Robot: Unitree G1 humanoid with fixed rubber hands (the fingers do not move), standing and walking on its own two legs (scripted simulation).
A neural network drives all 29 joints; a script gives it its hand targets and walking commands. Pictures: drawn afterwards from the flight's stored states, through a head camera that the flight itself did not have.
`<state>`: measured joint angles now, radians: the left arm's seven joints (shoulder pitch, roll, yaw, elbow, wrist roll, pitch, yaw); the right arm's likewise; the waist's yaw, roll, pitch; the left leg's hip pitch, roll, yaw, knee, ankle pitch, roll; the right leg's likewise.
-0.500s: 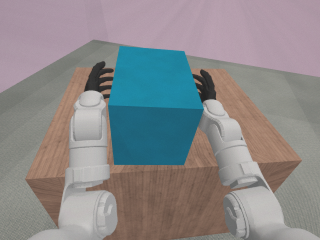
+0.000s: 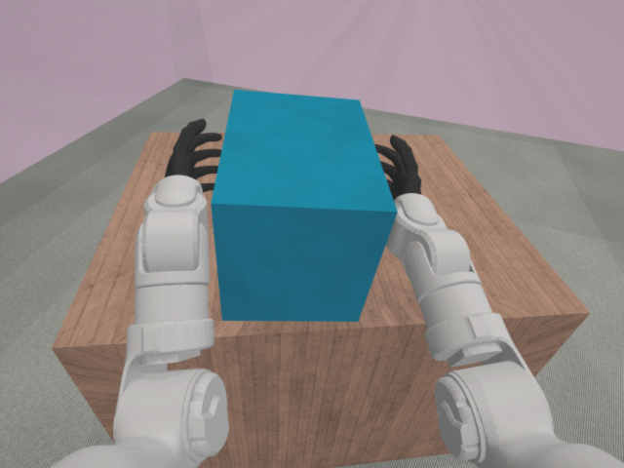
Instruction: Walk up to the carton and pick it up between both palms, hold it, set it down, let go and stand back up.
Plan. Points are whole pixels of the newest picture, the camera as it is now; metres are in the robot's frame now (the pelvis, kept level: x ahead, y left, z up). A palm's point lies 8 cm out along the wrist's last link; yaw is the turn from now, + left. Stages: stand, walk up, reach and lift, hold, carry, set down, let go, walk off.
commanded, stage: hold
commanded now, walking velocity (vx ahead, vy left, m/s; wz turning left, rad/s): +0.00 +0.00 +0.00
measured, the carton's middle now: (295, 203) +0.39 +0.01 +0.18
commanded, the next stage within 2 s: none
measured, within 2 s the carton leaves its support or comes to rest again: neither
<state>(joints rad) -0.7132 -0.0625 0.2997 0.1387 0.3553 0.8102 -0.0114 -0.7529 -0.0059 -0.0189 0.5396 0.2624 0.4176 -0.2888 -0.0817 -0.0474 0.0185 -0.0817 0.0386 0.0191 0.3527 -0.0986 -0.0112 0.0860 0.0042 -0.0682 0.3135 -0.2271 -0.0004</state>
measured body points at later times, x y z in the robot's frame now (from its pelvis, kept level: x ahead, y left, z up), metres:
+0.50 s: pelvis +0.00 +0.00 +0.00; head -0.06 +0.03 +0.44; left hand +0.38 +0.14 +0.23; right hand +0.38 -0.13 +0.21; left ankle +0.07 +0.13 -0.74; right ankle -0.02 -0.11 -0.74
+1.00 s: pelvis +0.00 +0.00 +0.00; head -0.06 +0.02 +0.44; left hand +0.37 +0.14 +0.23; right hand +0.37 -0.13 +0.21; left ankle +0.07 +0.13 -0.74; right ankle -0.02 -0.11 -0.74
